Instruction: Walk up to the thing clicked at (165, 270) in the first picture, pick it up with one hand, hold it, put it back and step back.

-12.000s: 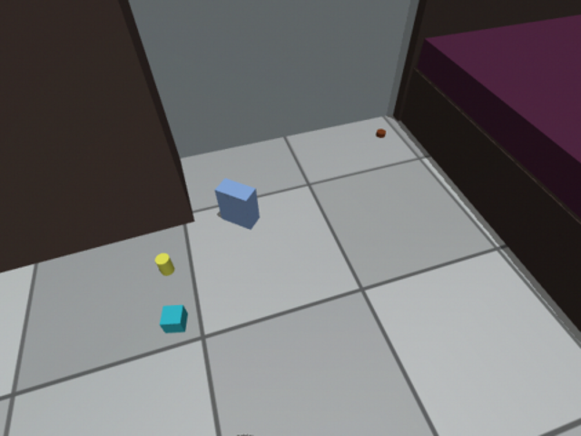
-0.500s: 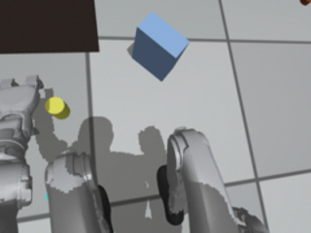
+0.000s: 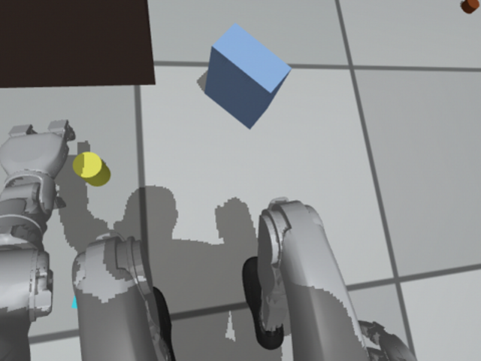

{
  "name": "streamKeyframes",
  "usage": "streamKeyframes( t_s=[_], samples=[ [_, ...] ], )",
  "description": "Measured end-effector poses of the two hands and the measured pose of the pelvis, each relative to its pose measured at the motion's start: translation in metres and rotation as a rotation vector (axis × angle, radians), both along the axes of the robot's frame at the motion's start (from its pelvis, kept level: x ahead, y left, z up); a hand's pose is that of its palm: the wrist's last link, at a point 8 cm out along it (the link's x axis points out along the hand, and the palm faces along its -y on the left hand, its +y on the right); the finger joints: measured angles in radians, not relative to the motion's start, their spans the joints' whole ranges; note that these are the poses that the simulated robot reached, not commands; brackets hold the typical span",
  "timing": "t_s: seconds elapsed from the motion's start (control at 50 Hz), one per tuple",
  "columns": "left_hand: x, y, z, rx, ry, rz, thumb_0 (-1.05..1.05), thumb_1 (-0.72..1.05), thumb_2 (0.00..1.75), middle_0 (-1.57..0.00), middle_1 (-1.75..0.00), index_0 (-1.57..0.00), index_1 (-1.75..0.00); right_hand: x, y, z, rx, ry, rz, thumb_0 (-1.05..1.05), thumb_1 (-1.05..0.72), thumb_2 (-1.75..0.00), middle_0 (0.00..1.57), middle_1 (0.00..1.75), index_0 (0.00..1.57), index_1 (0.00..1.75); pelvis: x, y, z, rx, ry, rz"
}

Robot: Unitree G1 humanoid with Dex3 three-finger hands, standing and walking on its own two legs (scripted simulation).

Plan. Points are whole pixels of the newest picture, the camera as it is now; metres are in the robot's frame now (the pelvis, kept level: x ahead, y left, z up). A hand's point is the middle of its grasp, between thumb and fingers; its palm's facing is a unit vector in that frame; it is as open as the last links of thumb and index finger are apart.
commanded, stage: rise first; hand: left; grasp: from above
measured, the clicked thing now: (93, 170) +0.49 +0.22 -0.30
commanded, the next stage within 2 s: approach in 0.38 s
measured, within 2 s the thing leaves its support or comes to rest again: neither
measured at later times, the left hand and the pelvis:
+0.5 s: hand (50, 177) +0.44 +0.26 -0.16, palm faces -0.45 -0.04 -0.89, open 12.7 cm; pelvis +0.00 +0.00 +0.01, yaw +0 degrees
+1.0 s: hand (87, 139) +0.51 +0.20 -0.17, palm faces -0.38 +0.00 -0.92, open 13.4 cm; pelvis +0.01 +0.00 -0.01, yaw -1 degrees
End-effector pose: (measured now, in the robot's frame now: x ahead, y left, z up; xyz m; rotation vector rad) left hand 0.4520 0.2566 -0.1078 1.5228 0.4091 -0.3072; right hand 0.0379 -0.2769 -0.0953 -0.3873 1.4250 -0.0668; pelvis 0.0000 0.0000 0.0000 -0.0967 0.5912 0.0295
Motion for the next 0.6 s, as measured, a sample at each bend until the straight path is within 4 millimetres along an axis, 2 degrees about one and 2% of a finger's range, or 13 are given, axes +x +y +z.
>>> streamKeyframes(
  t_s=[0.32, 0.6],
  samples=[
    [-0.0003, 0.0094, 0.0039, 0.004, 0.008, 0.036, 0.0, -0.33, 0.84, -0.33, -0.8, -0.3, -0.82, -0.0008, 0.0002, -0.0003, 0.01, 0.008, -0.004, 0.0, -0.92, -0.9, 0.2, 0.3, 0.21, 0.3, 0.001, -0.0001, 0.0016, 0.001, 0.004, 0.001],
    [-0.0052, -0.0005, 0.0004, -0.007, 0.019, -0.01, 0.0, -0.32, 0.84, -0.34, -0.78, -0.31, -0.81, 0.0022, -0.0007, 0.0055, -0.001, -0.007, 0.01, 0.0, -0.91, -0.9, 0.2, 0.3, 0.21, 0.3, -0.0003, 0.0008, 0.0032, 0.0, -0.002, 0.003]
  ],
)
